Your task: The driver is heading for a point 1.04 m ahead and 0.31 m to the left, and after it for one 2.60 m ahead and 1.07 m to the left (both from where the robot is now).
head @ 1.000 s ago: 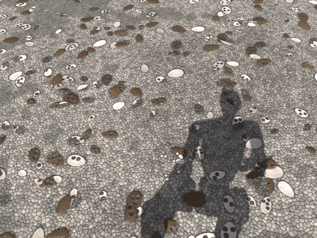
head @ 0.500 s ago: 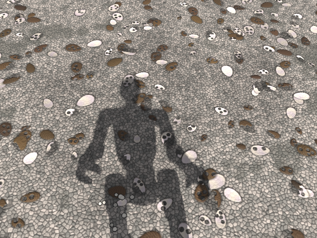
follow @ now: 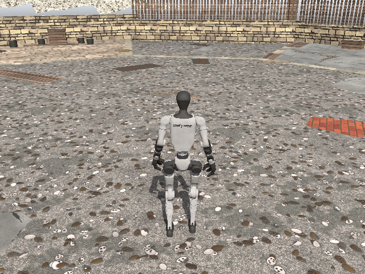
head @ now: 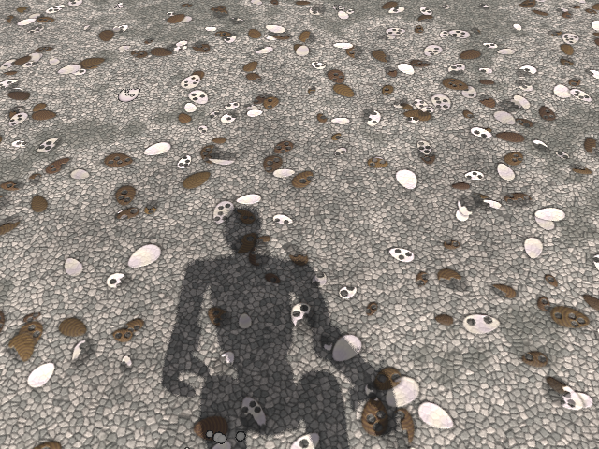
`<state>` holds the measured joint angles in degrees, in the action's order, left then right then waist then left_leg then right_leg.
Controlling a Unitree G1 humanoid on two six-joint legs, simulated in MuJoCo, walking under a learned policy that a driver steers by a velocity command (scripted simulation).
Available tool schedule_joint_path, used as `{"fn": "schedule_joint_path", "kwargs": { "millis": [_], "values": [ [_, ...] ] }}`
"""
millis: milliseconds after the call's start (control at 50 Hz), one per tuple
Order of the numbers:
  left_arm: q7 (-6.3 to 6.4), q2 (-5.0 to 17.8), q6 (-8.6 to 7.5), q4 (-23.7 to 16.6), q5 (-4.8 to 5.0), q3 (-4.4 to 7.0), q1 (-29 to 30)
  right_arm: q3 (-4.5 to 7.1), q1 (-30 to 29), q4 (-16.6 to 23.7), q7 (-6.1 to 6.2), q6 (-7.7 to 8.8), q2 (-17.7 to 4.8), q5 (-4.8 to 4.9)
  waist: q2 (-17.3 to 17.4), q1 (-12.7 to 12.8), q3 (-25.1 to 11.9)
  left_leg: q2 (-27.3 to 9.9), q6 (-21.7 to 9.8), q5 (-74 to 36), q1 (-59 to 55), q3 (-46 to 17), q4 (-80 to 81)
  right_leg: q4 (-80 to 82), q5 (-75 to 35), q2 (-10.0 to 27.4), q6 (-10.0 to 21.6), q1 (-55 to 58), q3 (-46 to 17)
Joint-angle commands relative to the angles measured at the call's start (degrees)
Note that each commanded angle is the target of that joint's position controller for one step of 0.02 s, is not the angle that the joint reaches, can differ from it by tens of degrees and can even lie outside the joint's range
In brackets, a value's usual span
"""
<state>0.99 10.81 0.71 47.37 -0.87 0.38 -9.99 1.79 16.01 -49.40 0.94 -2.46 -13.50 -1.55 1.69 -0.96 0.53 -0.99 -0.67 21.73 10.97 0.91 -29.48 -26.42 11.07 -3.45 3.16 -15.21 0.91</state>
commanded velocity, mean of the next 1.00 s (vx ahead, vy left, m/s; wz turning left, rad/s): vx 0.42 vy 0.00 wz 0.23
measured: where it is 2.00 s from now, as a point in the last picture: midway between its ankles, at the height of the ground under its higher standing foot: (230, 326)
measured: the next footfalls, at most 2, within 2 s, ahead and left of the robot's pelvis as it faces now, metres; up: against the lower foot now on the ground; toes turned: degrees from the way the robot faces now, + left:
right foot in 0.32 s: +0.14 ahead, -0.11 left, +0.00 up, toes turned -3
left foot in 0.82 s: +0.45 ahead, +0.08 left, +0.00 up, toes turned +15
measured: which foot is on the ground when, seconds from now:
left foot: down 0.00-0.34, up 0.36-0.80, down 0.82-1.00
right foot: down 0.00-0.04, up 0.06-0.30, down 0.32-0.82, up 0.84-1.00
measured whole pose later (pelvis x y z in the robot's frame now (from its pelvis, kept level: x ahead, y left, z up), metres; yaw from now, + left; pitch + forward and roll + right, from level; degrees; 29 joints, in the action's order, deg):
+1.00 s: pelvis +0.39 +0.03 +0.00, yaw +17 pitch +0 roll +1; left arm -0.1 13.4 -4.1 47.3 -2.5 1.9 -11.0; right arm 4.5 14.7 -50.9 -0.7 2.0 -15.3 -0.4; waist -0.9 -0.2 3.8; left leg 8.6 -8.3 9.3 15.1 1.8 -24.1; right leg -68.0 18.3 5.3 0.0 -29.3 -1.6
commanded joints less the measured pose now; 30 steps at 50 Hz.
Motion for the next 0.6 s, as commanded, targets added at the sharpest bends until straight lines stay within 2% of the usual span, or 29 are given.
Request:
{"fn": "schedule_joint_path", "kwargs": {
  "millis": [20, 40, 60, 80, 100, 140, 180, 240, 260, 300, 320, 340, 360, 380, 400, 420, 440, 460, 500, 560, 600],
  "values": [
    [-0.24, 7.2, 0.32, -3.0, 0.58, 2.31, 2.1, 1.26, 8.4, 0.2, 0.03, 1.79, -6.4, -1.00, -1.7, -2.3, 2.8, -4.2, -4.8, 12.3, -7.2, -6.6, 9.2, 7.2, 28.9, 7.5, 2.8, -13.8, -11.8],
    [-0.62, 6.6, 0.09, -4.6, 0.91, 2.24, 6.2, 2.22, 10.6, -0.8, -0.06, 2.02, -9.3, 0.17, 6.4, -4.0, 6.8, -9.7, -8.2, 24.6, -3.8, -17.6, 17.7, -1.9, 22.2, 1.6, 0.7, -18.6, -4.4],
    [-1.25, 6.3, -0.68, -6.0, 0.23, 2.25, 8.8, 2.89, 10.9, -1.6, -0.19, 2.36, -10.8, 0.22, 12.9, -4.5, 9.7, -17.3, -11.2, 28.6, -1.8, -27.7, 25.9, -12.2, 12.7, -0.5, -0.1, -19.1, 1.2],
    [-1.60, 7.6, -1.34, -6.1, -0.75, 2.79, 9.0, 2.65, 9.1, -1.5, -0.13, 2.84, -9.2, -0.18, 9.7, -3.2, 11.1, -19.3, -12.2, 24.4, -0.6, -29.0, 28.1, -18.3, 10.8, 2.2, 0.1, -20.1, -0.7],
    [-2.03, 7.8, -1.80, -5.0, -1.01, 3.12, 5.8, 2.67, 7.1, -1.1, -0.14, 3.37, -8.8, -0.10, 7.1, -1.0, 9.4, -17.8, -11.7, 20.0, -1.9, -26.3, 27.5, -20.7, 10.4, 3.0, 0.1, -19.7, -1.4],
    [-3.00, 6.9, -2.78, -3.2, -1.30, 3.13, 2.8, 2.68, 5.1, -0.9, -0.32, 4.61, -7.8, 0.34, 4.9, 0.3, 6.9, -13.8, -10.2, 9.2, -5.2, -18.5, 25.2, -20.0, 8.7, 3.7, 0.1, -17.9, -0.2],
    [-3.38, 5.4, -3.26, -3.1, -1.15, 2.79, 4.2, 2.71, 6.2, -1.9, -0.53, 5.46, -6.8, 0.46, 5.8, -0.8, 5.2, -10.7, -9.3, 2.3, -6.3, -12.9, 23.3, -15.6, 6.9, 3.1, -0.2, -14.5, 2.0],
    [-3.23, 5.0, -3.32, -4.1, -0.88, 2.60, 6.7, 3.10, 8.9, -3.6, -0.76, 5.70, -7.4, 0.26, 7.2, -2.1, 4.9, -11.1, -10.2, -1.1, -5.3, -11.0, 20.9, -7.9, 7.9, 2.7, 0.0, -9.1, 3.6],
    [-3.03, 5.2, -3.39, -4.0, -0.73, 2.69, 5.8, 3.30, 8.8, -3.8, -0.87, 5.61, -8.0, 0.32, 7.0, -1.5, 4.8, -11.5, -10.3, -2.1, -3.5, -10.7, 19.6, -4.9, 7.2, 2.3, 0.3, -5.4, 4.2],
    [-2.32, 6.1, -3.93, -1.0, -0.74, 3.24, -2.2, 3.43, 7.3, -3.8, -0.92, 5.46, -8.2, 0.83, 3.9, 2.5, 3.2, -10.1, -8.8, -5.6, 4.0, -8.5, 13.3, 1.9, 2.3, 0.7, 0.7, 9.0, 4.7],
    [-1.63, 8.5, -4.55, 1.6, -1.00, 4.13, -9.8, 2.93, 6.3, -3.2, -0.92, 5.73, -6.7, 0.70, 0.1, 5.7, -0.1, -7.5, -7.2, -8.1, 9.6, -5.5, 5.0, 3.5, 4.3, 3.3, 1.5, 19.8, 0.4],
    [-0.79, 14.6, -5.07, 2.7, -2.00, 5.56, -18.2, 1.50, 4.1, -0.2, -1.39, 6.10, -2.2, 1.23, -12.7, 9.3, -5.1, -1.2, -4.2, -1.0, 20.0, 1.3, -14.0, 11.9, 20.3, 18.5, 5.3, 29.9, -20.4],
    [-0.83, 19.2, -4.66, 4.5, -0.98, 6.68, -21.8, 2.02, 2.6, 1.3, -1.34, 6.07, -3.9, 0.71, -17.5, 9.2, -3.1, 4.0, -4.2, 10.1, 30.0, 1.7, -26.4, 19.4, 30.1, 26.5, 11.0, 27.1, -39.0],
    [-0.99, 15.1, -4.36, 3.3, -0.89, 5.57, -16.2, 2.79, 1.3, 1.0, -1.49, 5.72, -6.6, -0.24, -9.1, 5.9, 2.4, -0.8, -5.5, 7.1, 32.0, -2.9, -32.7, 18.1, 30.4, 25.4, 11.6, 21.4, -34.6],
    [-1.31, 11.4, -4.65, 1.8, -0.79, 4.58, -11.1, 2.60, 1.3, 0.3, -2.27, 5.87, -5.5, 0.19, -6.0, 3.7, 4.5, -2.2, -5.8, 1.7, 30.8, -4.3, -32.9, 18.5, 25.6, 22.6, 10.1, 16.7, -28.4],
    [-1.32, 9.4, -5.10, 1.3, -0.77, 3.97, -8.6, 2.44, 2.0, -0.4, -2.70, 5.92, -4.4, 0.64, -5.4, 2.1, 5.1, -3.3, -5.4, -1.9, 28.8, -4.5, -31.4, 19.9, 18.7, 20.0, 8.2, 14.1, -22.2],
    [-0.99, 8.2, -5.64, 1.4, -0.65, 3.53, -8.1, 2.51, 2.1, -0.7, -2.94, 5.66, -4.2, 0.23, -5.7, 1.4, 5.0, -3.7, -4.7, -4.5, 27.4, -4.4, -30.4, 20.8, 12.2, 18.5, 7.0, 13.2, -17.6],
    [-0.73, 7.7, -6.13, 1.9, -0.70, 3.29, -8.6, 2.42, 2.5, -1.3, -3.19, 5.24, -3.8, -0.16, -5.7, 1.2, 4.2, -3.4, -4.1, -6.7, 26.4, -4.0, -30.7, 21.0, 5.5, 17.1, 6.2, 13.1, -13.4],
    [-0.50, 7.6, -6.88, 3.5, -0.48, 3.16, -11.4, 2.38, 0.6, -0.8, -3.49, 4.68, -3.1, -0.20, -5.4, 1.0, 4.0, -3.0, -3.2, -9.8, 28.4, -3.9, -31.1, 20.5, -5.9, 16.7, 6.2, 14.4, -8.0],
    [-0.41, 6.9, -7.21, 4.9, -0.34, 2.81, -13.7, 2.11, -5.1, 1.2, -3.73, 4.29, -2.2, -0.20, -5.0, 1.5, 5.0, -2.7, -2.0, -14.4, 32.2, -2.8, -27.9, 20.3, -14.9, 16.3, 6.0, 15.0, -2.0],
    [-0.44, 6.5, -7.33, 5.2, -0.34, 2.53, -13.2, 1.53, -9.6, 3.1, -4.08, 4.35, -1.3, -0.27, -5.5, 1.8, 6.0, -2.4, -1.6, -18.7, 30.6, -0.6, -21.1, 20.3, -18.3, 14.9, 5.5, 13.1, 2.2]
  ]
}}
Keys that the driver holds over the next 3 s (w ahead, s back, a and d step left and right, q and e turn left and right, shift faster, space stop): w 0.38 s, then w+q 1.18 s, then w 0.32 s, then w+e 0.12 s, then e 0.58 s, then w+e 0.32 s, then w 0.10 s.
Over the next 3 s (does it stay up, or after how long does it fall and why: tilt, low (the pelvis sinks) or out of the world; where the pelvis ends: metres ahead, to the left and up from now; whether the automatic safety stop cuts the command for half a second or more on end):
stays up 1.03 0.40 0.01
